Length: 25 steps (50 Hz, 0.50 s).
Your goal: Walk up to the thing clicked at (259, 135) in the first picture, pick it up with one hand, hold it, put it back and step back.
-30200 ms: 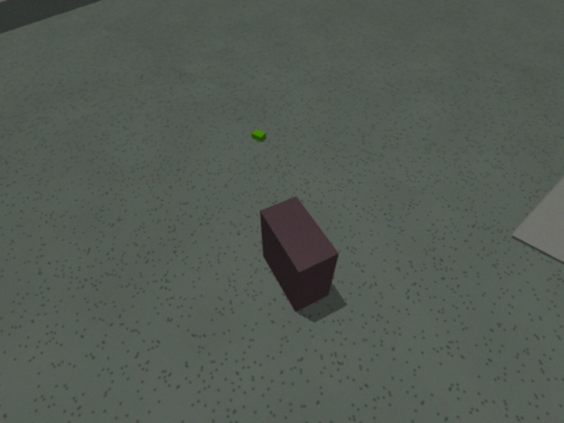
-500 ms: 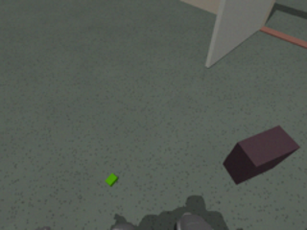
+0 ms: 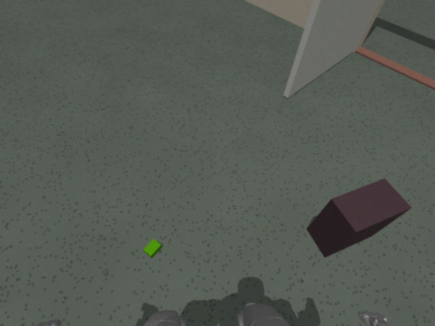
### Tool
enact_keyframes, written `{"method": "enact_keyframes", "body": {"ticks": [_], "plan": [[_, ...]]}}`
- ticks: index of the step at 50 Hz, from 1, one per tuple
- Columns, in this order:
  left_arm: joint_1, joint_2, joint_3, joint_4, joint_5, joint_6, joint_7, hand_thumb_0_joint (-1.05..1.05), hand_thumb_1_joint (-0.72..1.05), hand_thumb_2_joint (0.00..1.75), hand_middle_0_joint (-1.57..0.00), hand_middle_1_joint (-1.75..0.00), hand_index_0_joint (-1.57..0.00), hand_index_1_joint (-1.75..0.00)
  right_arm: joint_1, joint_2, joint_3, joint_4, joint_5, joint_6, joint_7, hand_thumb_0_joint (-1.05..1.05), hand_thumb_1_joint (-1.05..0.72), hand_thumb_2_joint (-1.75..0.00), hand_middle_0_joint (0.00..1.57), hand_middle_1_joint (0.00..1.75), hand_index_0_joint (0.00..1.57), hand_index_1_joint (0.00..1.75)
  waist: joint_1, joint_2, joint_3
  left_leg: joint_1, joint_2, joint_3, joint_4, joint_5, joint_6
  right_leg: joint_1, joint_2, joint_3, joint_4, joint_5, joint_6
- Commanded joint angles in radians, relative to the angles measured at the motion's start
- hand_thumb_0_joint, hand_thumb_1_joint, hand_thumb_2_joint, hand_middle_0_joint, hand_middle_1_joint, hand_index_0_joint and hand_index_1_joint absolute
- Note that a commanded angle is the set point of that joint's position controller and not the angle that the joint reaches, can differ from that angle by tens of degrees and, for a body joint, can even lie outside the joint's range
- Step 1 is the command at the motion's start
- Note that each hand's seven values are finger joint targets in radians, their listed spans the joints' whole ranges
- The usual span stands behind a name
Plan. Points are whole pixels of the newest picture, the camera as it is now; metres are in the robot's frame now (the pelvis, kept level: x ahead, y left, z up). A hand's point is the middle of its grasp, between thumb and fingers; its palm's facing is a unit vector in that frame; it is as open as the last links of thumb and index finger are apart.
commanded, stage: walk up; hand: left
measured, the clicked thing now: (152, 248) +0.48 +0.26 -0.73
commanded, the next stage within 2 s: stand in 1.18 s
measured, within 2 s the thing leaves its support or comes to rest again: neither
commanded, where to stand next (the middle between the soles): +0.10 +0.00 m, yaw +0 degrees
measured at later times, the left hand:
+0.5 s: hand out of the picture +0.09 +0.26 -0.13, palm faces -0.02 -0.91 -0.42, open 7.4 cm
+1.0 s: hand out of the picture +0.01 +0.26 -0.11, palm faces +0.01 -0.88 -0.47, open 7.4 cm
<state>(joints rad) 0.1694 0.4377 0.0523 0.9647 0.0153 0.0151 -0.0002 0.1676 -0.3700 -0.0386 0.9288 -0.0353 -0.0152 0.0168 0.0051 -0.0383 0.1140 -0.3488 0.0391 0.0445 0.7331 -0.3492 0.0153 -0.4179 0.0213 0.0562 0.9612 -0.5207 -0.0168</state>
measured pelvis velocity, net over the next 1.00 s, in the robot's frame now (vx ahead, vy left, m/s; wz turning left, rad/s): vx -0.02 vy -0.03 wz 0.01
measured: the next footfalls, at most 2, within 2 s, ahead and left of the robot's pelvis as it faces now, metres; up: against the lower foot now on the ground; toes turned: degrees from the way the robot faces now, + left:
right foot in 0.12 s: +0.03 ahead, -0.14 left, +0.00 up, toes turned -5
left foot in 0.50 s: +0.21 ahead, +0.09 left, +0.00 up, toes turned +0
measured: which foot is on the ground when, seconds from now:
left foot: down 0.00-0.16, up 0.18-0.48, down 0.50-0.82, up 0.84-1.00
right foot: up 0.00-0.10, down 0.12-0.54, up 0.56-0.76, down 0.78-1.00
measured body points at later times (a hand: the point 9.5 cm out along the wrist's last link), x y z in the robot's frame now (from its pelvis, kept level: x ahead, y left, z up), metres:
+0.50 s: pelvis +0.05 -0.02 +0.01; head +0.10 -0.03 +0.45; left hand +0.09 +0.30 -0.10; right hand +0.14 -0.34 -0.12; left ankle +0.17 +0.09 -0.71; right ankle -0.01 -0.13 -0.71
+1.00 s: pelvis -0.02 -0.03 +0.01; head +0.02 -0.06 +0.46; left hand +0.01 +0.31 -0.08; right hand +0.07 -0.35 -0.13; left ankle +0.00 +0.12 -0.65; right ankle -0.01 -0.13 -0.71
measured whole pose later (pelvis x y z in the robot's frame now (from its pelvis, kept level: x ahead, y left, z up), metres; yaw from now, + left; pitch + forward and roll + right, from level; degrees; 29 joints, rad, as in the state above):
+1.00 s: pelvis -0.02 -0.03 +0.01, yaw +0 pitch -2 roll +2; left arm 0.28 0.37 0.08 0.90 0.06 0.00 0.00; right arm 0.22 -0.43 -0.07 0.89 -0.01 0.04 0.03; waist 0.05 0.04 0.12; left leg -0.50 -0.07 -0.09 1.08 -0.40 -0.02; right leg -0.30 -0.05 -0.05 0.68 -0.37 -0.04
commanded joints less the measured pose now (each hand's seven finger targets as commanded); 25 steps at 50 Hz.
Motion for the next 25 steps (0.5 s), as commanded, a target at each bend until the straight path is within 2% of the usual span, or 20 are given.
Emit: {"method": "enact_keyframes", "body": {"ticks": [1,3,4,5,6,7,8,9,10,11,12,13,14,16,18,19,21,23,24,25], "plan": [[-0.022,0.199,0.064,-0.095,0.029,-0.035,-0.022,0.0,0.9,0.9,-0.2,-0.3,-0.2,-0.3,0.127,-0.373,-0.118,-0.064,-0.006,-0.038,-0.018,0.0,-0.9,-0.9,0.2,0.3,0.2,0.3,-0.075,0.192,-0.076,0.275,0.299,-0.462,-0.391,-0.319,0.248,-0.173,-0.039,-0.029,-0.121,-0.123,-0.007],[-0.006,0.201,0.071,-0.105,0.029,-0.045,-0.034,0.0,0.9,0.9,-0.2,-0.3,-0.2,-0.3,0.148,-0.379,-0.123,-0.077,-0.001,-0.04,-0.012,0.0,-0.9,-0.9,0.2,0.3,0.2,0.3,-0.076,0.201,-0.063,0.295,0.312,-0.461,-0.402,-0.29,0.256,-0.153,-0.058,-0.038,-0.192,-0.127,-0.02],[0.022,0.197,0.073,-0.104,0.028,-0.052,-0.039,0.0,0.9,0.9,-0.2,-0.3,-0.2,-0.3,0.135,-0.377,-0.124,-0.087,0.002,-0.038,-0.009,0.0,-0.9,-0.9,0.2,0.3,0.2,0.3,-0.06,0.207,-0.067,0.274,0.306,-0.429,-0.392,-0.234,0.249,-0.092,-0.062,-0.053,-0.25,-0.1,-0.028],[0.084,0.186,0.076,-0.09,0.024,-0.059,-0.041,0.0,0.9,0.9,-0.2,-0.3,-0.2,-0.3,0.09,-0.368,-0.12,-0.104,0.004,-0.035,-0.003,0.0,-0.9,-0.9,0.2,0.3,0.2,0.3,-0.018,0.204,-0.079,0.211,0.275,-0.357,-0.366,-0.177,0.227,0.022,-0.055,-0.086,-0.333,-0.023,-0.033],[0.183,0.167,0.077,-0.062,0.021,-0.068,-0.039,0.0,0.9,0.9,-0.2,-0.3,-0.2,-0.3,0.024,-0.35,-0.114,-0.125,0.006,-0.027,0.003,0.0,-0.9,-0.9,0.2,0.3,0.2,0.3,0.048,0.196,-0.094,0.112,0.219,-0.251,-0.28,-0.088,0.183,0.198,-0.035,-0.129,-0.484,0.084,-0.044],[0.289,0.186,0.089,-0.03,0.024,-0.08,-0.028,0.0,0.9,0.9,-0.2,-0.3,-0.2,-0.3,-0.014,-0.278,-0.09,-0.145,0.009,-0.021,0.005,0.0,-0.9,-0.9,0.2,0.3,0.2,0.3,0.109,0.099,-0.118,-0.065,0.126,-0.124,-0.098,-0.035,0.109,0.439,-0.023,-0.101,-0.583,0.144,-0.05],[0.362,0.3,0.119,-0.028,0.035,-0.087,-0.018,0.0,0.9,0.9,-0.2,-0.3,-0.2,-0.3,-0.071,-0.171,-0.057,-0.195,0.023,-0.022,0.006,0.0,-0.9,-0.9,0.2,0.3,0.2,0.3,0.154,-0.234,-0.063,-0.405,-0.054,0.018,0.248,-0.182,0.016,0.533,-0.253,0.398,-0.73,-0.129,-0.117],[0.298,0.339,0.115,-0.07,0.026,-0.089,-0.015,0.0,0.9,0.9,-0.2,-0.3,-0.2,-0.3,-0.114,-0.222,-0.069,-0.203,0.021,-0.022,-0.009,0.0,-0.9,-0.9,0.2,0.3,0.2,0.3,0.134,-0.124,0.058,-0.503,-0.064,-0.126,0.308,-0.213,0.006,0.419,-0.411,0.611,-0.785,-0.14,-0.209],[0.231,0.309,0.108,-0.106,0.011,-0.091,-0.014,0.0,0.9,0.9,-0.2,-0.3,-0.2,-0.3,-0.043,-0.258,-0.071,-0.169,0.033,-0.029,-0.013,0.0,-0.9,-0.9,0.2,0.3,0.2,0.3,0.085,0.014,0.089,-0.485,-0.034,-0.201,0.323,-0.158,0.016,0.409,-0.417,0.505,-0.756,-0.018,-0.213],[0.219,0.284,0.099,-0.111,0.001,-0.099,-0.009,0.0,0.9,0.9,-0.2,-0.3,-0.2,-0.3,-0.003,-0.261,-0.072,-0.148,0.038,-0.034,-0.003,0.0,-0.9,-0.9,0.2,0.3,0.2,0.3,0.058,0.05,0.083,-0.474,-0.027,-0.207,0.32,-0.105,0.019,0.445,-0.374,0.405,-0.718,0.123,-0.199],[0.209,0.27,0.092,-0.119,-0.002,-0.106,-0.003,0.0,0.9,0.9,-0.2,-0.3,-0.2,-0.3,0.028,-0.254,-0.074,-0.143,0.037,-0.037,0.002,0.0,-0.9,-0.9,0.2,0.3,0.2,0.3,0.04,0.037,0.064,-0.437,-0.017,-0.21,0.294,-0.057,0.013,0.449,-0.342,0.32,-0.7,0.234,-0.172],[0.188,0.254,0.089,-0.126,-0.003,-0.112,0.0,0.0,0.9,0.9,-0.2,-0.3,-0.2,-0.3,0.07,-0.247,-0.072,-0.127,0.034,-0.038,0.004,0.0,-0.9,-0.9,0.2,0.3,0.2,0.3,0.023,0.008,0.026,-0.376,-0.011,-0.205,0.263,-0.021,0.006,0.444,-0.325,0.246,-0.686,0.364,-0.164],[0.175,0.242,0.083,-0.127,-0.006,-0.115,0.001,0.0,0.9,0.9,-0.2,-0.3,-0.2,-0.3,0.105,-0.242,-0.072,-0.107,0.031,-0.034,0.006,0.0,-0.9,-0.9,0.2,0.3,0.2,0.3,0.012,-0.012,0.009,-0.315,-0.017,-0.18,0.25,0.004,-0.004,0.404,-0.3,0.158,-0.663,0.505,-0.152],[0.149,0.212,0.07,-0.14,-0.001,-0.108,0.008,0.0,0.9,0.9,-0.2,-0.3,-0.2,-0.3,0.104,-0.206,-0.062,-0.104,0.03,-0.018,0.003,0.0,-0.9,-0.9,0.2,0.3,0.2,0.3,0.005,-0.053,0.021,-0.2,-0.026,-0.135,0.169,0.01,-0.019,0.304,-0.283,0.036,-0.605,0.799,-0.157],[0.111,0.186,0.052,-0.153,-0.007,-0.095,0.017,0.0,0.9,0.9,-0.2,-0.3,-0.2,-0.3,0.091,-0.175,-0.048,-0.103,0.041,-0.008,-0.002,0.0,-0.9,-0.9,0.2,0.3,0.2,0.3,0.008,-0.095,-0.002,-0.058,-0.035,-0.081,0.07,0.111,-0.011,0.227,-0.244,-0.049,-0.534,1.015,-0.119],[0.109,0.181,0.047,-0.15,-0.015,-0.083,0.022,0.0,0.9,0.9,-0.2,-0.3,-0.2,-0.3,0.056,-0.175,-0.045,-0.109,0.043,-0.005,-0.004,0.0,-0.9,-0.9,0.2,0.3,0.2,0.3,0.024,-0.122,-0.009,-0.067,-0.044,-0.033,0.033,0.143,-0.005,0.255,-0.226,-0.052,-0.507,1.019,-0.102],[0.077,0.191,0.041,-0.162,-0.026,-0.062,0.03,0.0,0.9,0.9,-0.2,-0.3,-0.2,-0.3,0.052,-0.188,-0.047,-0.108,0.04,0.006,-0.01,0.0,-0.9,-0.9,0.2,0.3,0.2,0.3,0.014,-0.138,-0.033,-0.008,-0.047,-0.015,-0.018,0.177,0.006,0.23,-0.231,-0.042,-0.449,0.996,-0.109],[0.058,0.196,0.035,-0.161,-0.038,-0.038,0.039,0.0,0.9,0.9,-0.2,-0.3,-0.2,-0.3,0.065,-0.199,-0.052,-0.097,0.038,0.009,-0.016,0.0,-0.9,-0.9,0.2,0.3,0.2,0.3,-0.013,-0.111,-0.072,0.079,-0.064,0.008,-0.17,0.276,0.026,0.228,-0.207,-0.062,-0.321,0.937,-0.086],[0.061,0.193,0.031,-0.161,-0.047,-0.033,0.043,0.0,0.9,0.9,-0.2,-0.3,-0.2,-0.3,0.084,-0.225,-0.06,-0.09,0.031,0.01,-0.021,0.0,-0.9,-0.9,0.2,0.3,0.2,0.3,-0.027,-0.048,-0.111,0.15,-0.065,-0.004,-0.205,0.491,0.04,0.22,-0.175,-0.069,-0.249,0.894,-0.055],[0.077,0.168,0.027,-0.167,-0.058,-0.031,0.045,0.0,0.9,0.9,-0.2,-0.3,-0.2,-0.3,0.096,-0.27,-0.074,-0.095,0.025,0.011,-0.027,0.0,-0.9,-0.9,0.2,0.3,0.2,0.3,-0.039,0.025,-0.172,0.253,0.007,-0.067,-0.183,0.821,0.086,0.175,-0.117,-0.067,-0.135,0.781,-0.019]]}}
